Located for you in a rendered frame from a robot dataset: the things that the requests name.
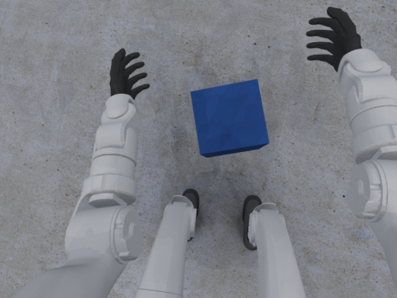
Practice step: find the robot left hand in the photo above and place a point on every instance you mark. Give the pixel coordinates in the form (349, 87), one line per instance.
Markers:
(119, 82)

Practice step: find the left robot thigh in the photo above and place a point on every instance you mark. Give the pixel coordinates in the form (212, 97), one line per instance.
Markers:
(163, 275)

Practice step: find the right robot thigh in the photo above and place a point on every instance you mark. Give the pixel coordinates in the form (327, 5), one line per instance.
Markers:
(278, 273)

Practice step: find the right robot upper arm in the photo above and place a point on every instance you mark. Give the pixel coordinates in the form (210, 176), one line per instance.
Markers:
(372, 195)

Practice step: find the robot thigh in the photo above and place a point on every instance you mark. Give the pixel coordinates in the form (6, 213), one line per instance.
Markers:
(163, 275)
(278, 273)

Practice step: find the right robot forearm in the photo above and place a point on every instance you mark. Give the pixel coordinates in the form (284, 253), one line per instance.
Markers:
(370, 94)

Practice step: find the robot right hand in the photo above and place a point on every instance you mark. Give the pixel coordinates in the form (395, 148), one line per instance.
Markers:
(344, 36)

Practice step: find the left robot forearm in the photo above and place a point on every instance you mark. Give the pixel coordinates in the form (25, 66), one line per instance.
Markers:
(111, 180)

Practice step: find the carton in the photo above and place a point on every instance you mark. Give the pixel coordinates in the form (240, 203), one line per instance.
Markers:
(229, 119)

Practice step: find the left robot upper arm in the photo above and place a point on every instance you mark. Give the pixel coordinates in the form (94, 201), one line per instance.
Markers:
(99, 244)

